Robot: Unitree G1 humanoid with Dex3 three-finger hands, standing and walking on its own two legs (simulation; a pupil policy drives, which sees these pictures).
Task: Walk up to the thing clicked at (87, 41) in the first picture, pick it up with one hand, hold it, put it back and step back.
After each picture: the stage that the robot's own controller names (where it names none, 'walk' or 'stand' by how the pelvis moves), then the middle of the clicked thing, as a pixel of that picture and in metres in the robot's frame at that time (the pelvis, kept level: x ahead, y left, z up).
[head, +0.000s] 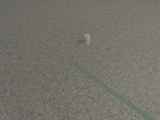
stand; (86, 39) +1.40 -0.06 -0.72
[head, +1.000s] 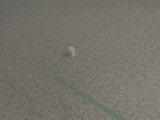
walk; (71, 52) +1.26 +0.21 -0.70
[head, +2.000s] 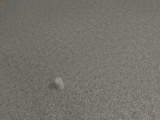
walk; (59, 83) +0.76 +0.29 -0.72
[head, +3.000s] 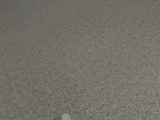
walk; out of the picture +0.46 +0.19 -0.71
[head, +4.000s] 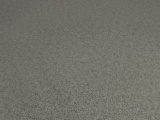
stand; out of the picture +0.33 +0.16 -0.72
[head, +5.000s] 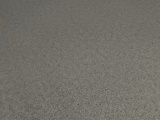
stand; out of the picture +0.34 +0.16 -0.73
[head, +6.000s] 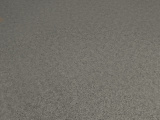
stand; out of the picture +0.34 +0.18 -0.73
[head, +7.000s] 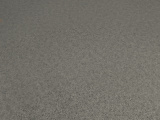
stand; out of the picture +0.33 +0.19 -0.73
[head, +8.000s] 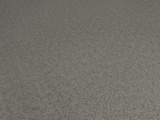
go down; out of the picture +0.32 +0.18 -0.73
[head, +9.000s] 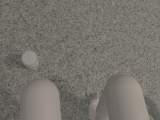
go down; (30, 60) +0.42 +0.19 -0.33
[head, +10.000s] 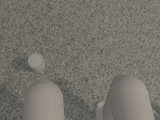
approach; (37, 63) +0.42 +0.18 -0.31
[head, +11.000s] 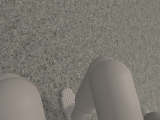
close in; out of the picture +0.43 +0.22 -0.23
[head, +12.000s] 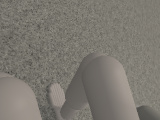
close; out of the picture +0.42 +0.24 -0.23
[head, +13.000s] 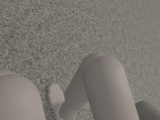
lift; out of the picture +0.39 +0.21 -0.23
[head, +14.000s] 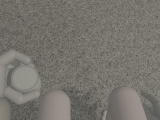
lift; (28, 82) +0.32 +0.18 -0.03
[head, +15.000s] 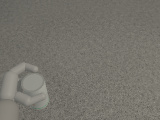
hold; (36, 92) +0.31 +0.16 +0.02
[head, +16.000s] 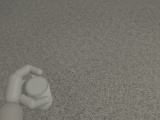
hold; (40, 93) +0.31 +0.15 +0.01
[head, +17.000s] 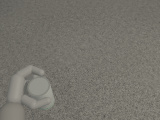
crouch; (42, 94) +0.31 +0.15 +0.00
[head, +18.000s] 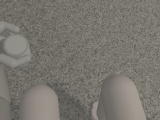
crouch; (19, 51) +0.43 +0.17 -0.08
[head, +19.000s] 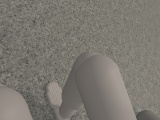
lower; out of the picture +0.44 +0.26 -0.22
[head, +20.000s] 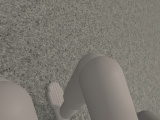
lower; out of the picture +0.41 +0.25 -0.23
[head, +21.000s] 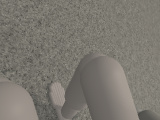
lower; out of the picture +0.42 +0.25 -0.23
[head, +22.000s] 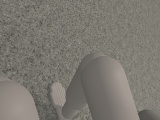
lower; out of the picture +0.42 +0.24 -0.23
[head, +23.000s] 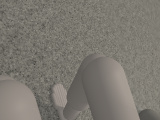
loosen; out of the picture +0.40 +0.20 -0.23
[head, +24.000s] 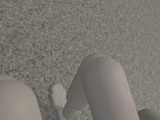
withdraw; out of the picture +0.40 +0.19 -0.24
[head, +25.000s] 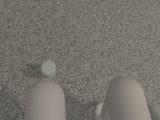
walk; (48, 70) +0.41 +0.14 -0.31
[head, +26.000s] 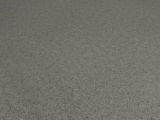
stand; out of the picture +0.32 +0.11 -0.65
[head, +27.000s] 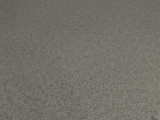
stand; out of the picture +0.32 +0.13 -0.67
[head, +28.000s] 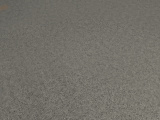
stand; out of the picture +0.32 +0.12 -0.68
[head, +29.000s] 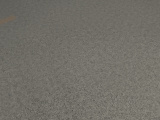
walk; out of the picture +0.34 +0.12 -0.72
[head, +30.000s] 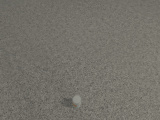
walk; (76, 101) +0.47 +0.02 -0.70
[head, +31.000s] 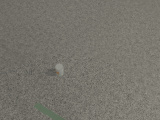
walk; (59, 69) +0.72 +0.15 -0.70
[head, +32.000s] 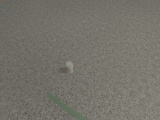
stand; (69, 67) +0.97 +0.16 -0.70
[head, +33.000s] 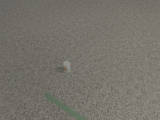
stand; (66, 66) +0.97 +0.17 -0.72
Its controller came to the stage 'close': yes
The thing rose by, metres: 0.73
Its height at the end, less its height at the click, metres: +0.00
